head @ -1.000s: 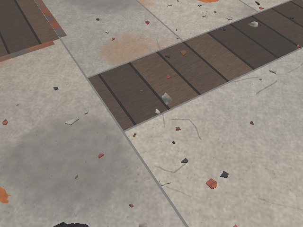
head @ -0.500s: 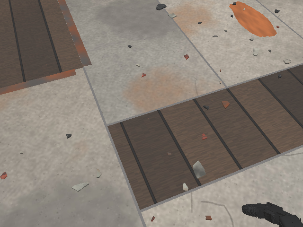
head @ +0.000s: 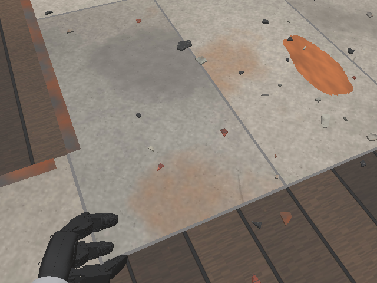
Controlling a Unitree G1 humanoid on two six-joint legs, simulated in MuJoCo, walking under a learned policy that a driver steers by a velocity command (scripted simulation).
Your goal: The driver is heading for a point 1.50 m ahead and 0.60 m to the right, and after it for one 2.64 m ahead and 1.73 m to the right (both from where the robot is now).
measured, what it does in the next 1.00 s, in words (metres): walks ahead, turning right: right foot, then left foot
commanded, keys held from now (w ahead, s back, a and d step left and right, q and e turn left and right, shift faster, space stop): e+shift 0.86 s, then shift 0.14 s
